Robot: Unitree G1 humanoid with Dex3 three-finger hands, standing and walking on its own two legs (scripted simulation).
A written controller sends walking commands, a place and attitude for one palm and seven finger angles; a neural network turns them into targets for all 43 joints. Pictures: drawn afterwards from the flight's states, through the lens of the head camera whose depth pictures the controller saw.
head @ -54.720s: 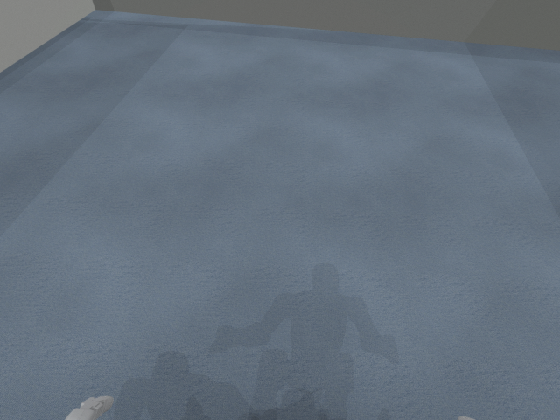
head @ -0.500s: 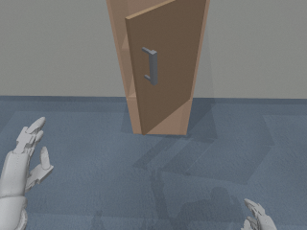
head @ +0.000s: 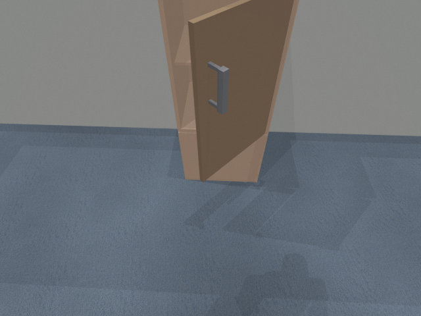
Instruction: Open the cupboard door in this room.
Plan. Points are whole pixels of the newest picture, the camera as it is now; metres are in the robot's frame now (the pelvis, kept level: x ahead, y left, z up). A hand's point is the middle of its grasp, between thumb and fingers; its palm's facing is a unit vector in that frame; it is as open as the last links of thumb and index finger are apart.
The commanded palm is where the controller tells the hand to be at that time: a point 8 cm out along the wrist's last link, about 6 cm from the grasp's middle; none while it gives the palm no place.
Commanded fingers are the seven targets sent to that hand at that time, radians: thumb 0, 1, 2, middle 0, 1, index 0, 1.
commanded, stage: let the arm hang, fingers relaxed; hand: left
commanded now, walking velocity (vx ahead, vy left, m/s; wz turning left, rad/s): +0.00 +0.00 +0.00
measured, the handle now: (217, 88) +0.64 +0.03 +0.07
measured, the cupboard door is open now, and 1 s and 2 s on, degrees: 47 47 47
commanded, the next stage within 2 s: look to check the result in 0.54 s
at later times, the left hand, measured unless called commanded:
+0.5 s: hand out of the picture +0.01 +0.17 -0.17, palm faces +0.01 -0.98 -0.19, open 7.3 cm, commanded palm none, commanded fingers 0.00 0.90 0.90 -0.20 -0.30 -0.20 -0.30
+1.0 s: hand out of the picture +0.01 +0.16 -0.17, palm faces +0.01 -0.98 -0.19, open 7.4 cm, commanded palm none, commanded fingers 0.00 0.90 0.90 -0.20 -0.30 -0.20 -0.30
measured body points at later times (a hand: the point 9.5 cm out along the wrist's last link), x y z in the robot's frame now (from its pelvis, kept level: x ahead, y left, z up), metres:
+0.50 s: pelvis +0.00 +0.00 +0.00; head +0.01 -0.01 +0.45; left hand +0.01 +0.22 -0.16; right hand -0.03 -0.20 -0.17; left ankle +0.02 +0.11 -0.74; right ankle +0.01 -0.10 -0.74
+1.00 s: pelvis +0.01 -0.01 +0.00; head +0.02 -0.02 +0.45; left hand +0.01 +0.21 -0.16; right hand -0.01 -0.22 -0.17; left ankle +0.02 +0.11 -0.74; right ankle +0.01 -0.10 -0.74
